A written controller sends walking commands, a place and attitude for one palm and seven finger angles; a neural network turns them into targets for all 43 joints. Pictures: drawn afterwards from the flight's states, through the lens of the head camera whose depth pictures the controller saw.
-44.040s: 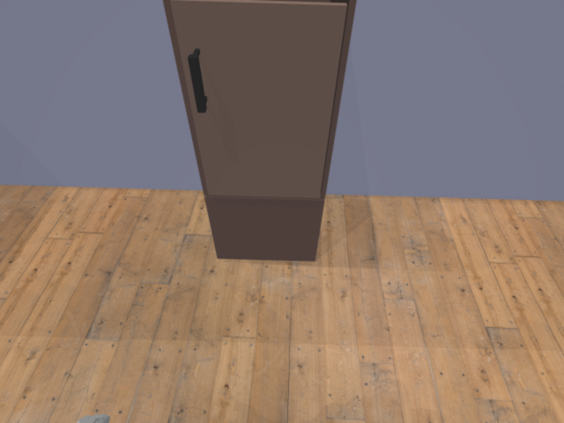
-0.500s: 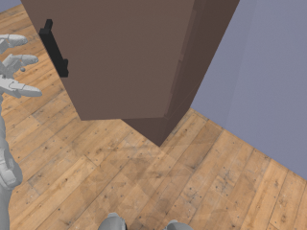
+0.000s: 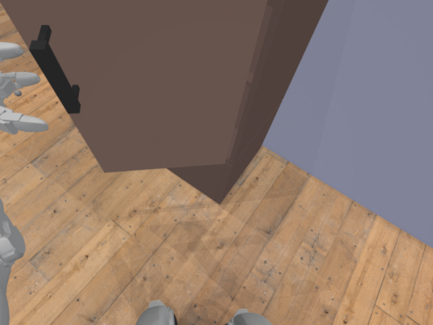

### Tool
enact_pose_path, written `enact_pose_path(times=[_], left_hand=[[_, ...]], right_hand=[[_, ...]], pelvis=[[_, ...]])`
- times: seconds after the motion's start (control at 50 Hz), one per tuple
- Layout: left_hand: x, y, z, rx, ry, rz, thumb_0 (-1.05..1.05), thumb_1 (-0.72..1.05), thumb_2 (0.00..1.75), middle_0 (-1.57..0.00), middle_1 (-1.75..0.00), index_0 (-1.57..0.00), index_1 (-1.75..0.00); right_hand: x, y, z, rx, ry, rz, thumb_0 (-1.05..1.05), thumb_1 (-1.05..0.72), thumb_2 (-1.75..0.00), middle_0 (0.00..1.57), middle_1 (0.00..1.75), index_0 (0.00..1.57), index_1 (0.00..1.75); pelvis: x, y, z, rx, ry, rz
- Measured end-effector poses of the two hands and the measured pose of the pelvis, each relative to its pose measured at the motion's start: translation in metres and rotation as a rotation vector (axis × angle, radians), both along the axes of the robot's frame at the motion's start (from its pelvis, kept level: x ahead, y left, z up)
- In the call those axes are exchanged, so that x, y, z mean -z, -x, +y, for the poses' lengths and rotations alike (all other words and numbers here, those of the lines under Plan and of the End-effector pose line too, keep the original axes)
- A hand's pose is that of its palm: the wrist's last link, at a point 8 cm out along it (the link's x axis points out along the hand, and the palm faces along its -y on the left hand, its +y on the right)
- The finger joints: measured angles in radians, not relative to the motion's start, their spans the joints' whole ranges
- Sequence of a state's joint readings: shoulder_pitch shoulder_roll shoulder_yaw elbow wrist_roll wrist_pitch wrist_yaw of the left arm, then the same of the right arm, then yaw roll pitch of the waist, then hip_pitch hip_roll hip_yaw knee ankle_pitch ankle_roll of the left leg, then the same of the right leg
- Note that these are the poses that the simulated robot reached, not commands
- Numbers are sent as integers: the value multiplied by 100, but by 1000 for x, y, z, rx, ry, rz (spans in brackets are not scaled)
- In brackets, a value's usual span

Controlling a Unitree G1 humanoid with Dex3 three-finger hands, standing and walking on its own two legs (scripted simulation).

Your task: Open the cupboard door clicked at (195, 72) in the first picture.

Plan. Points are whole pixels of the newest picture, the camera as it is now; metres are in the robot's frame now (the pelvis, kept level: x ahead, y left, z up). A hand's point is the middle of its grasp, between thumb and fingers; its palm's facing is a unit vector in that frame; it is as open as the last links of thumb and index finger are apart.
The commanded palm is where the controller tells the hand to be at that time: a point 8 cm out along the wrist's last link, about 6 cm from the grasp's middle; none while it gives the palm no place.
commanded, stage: move the hooked fingers beside the handle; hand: left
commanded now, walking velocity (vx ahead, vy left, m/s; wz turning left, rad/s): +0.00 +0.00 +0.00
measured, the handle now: (60, 73) +0.53 +0.24 +0.11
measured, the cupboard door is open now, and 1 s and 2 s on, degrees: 42 42 42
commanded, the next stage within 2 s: slide the fingers in behind the handle in 0.56 s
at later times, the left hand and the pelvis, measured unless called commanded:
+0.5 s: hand (16, 97) +0.46 +0.28 +0.12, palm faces +0.08 -1.00 +0.01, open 14.0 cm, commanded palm +0.45 +0.34 +0.11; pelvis -0.01 -0.01 +0.00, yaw +1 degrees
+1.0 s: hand (28, 95) +0.48 +0.27 +0.12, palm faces +0.06 -1.00 +0.02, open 14.0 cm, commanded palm +0.45 +0.32 +0.11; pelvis -0.01 +0.00 +0.00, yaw +0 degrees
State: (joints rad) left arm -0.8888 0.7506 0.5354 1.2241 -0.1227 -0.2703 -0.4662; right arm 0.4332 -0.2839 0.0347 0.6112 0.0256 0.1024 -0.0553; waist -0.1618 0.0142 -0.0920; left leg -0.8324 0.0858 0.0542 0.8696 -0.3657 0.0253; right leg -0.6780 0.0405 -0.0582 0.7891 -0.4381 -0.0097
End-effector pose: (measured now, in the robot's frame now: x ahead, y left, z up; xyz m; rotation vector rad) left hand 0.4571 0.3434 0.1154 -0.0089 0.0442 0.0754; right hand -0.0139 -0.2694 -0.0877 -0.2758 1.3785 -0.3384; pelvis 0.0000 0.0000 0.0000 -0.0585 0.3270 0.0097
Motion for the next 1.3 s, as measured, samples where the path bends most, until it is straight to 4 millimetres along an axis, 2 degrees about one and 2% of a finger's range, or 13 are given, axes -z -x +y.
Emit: enact_pose_path(times=[0.22,0.34,0.48,0.72,0.84,0.94,1.08,1.3], left_hand=[[-7,13,-3,-1,0,-27,-1,-49,30,-30,-120,-30,-120],[-7,18,-5,-13,-1,-22,-1,-50,30,-30,-120,-30,-120],[-8,18,-7,-8,-3,-16,-1,-50,30,-30,-120,-30,-120],[-10,12,-3,-10,-5,-29,-1,-49,30,-30,-120,-30,-120],[-5,11,-4,4,-2,-14,-1,-50,30,-30,-120,-30,-120],[-4,8,-12,14,6,-38,-1,-50,30,-30,-120,-30,-120],[2,2,-23,12,12,-16,-1,-50,30,-30,-120,-30,-120],[-1,-1,-42,15,5,-24,-1,-50,30,-30,-120,-30,-120]], right_hand=[[2,-34,-3,-40,-8,-81,0,-90,-90,21,30,20,30],[2,-44,-6,-61,-5,-115,0,-90,-90,21,30,20,30],[4,-36,-10,-62,5,-106,0,-90,-90,21,30,20,30],[2,5,-15,-7,22,-25,0,-90,-90,21,30,20,30],[1,16,-12,5,21,9,0,-90,-90,21,30,20,30],[1,14,-8,3,16,7,0,-90,-90,21,30,20,30],[3,-2,-1,-10,2,-42,0,-90,-90,21,30,20,30],[9,-21,6,-36,-35,-81,0,-90,-90,21,30,20,30]], pelvis=[[-2,-3,-1,-9,-2,-25],[-1,2,-4,-16,-4,-33],[1,8,-7,-23,-3,-33],[3,12,-9,-10,1,-14],[3,12,-7,-11,4,-9],[3,10,-4,-10,5,-11],[2,8,-1,-9,4,-16],[1,4,1,-12,-2,-25]])
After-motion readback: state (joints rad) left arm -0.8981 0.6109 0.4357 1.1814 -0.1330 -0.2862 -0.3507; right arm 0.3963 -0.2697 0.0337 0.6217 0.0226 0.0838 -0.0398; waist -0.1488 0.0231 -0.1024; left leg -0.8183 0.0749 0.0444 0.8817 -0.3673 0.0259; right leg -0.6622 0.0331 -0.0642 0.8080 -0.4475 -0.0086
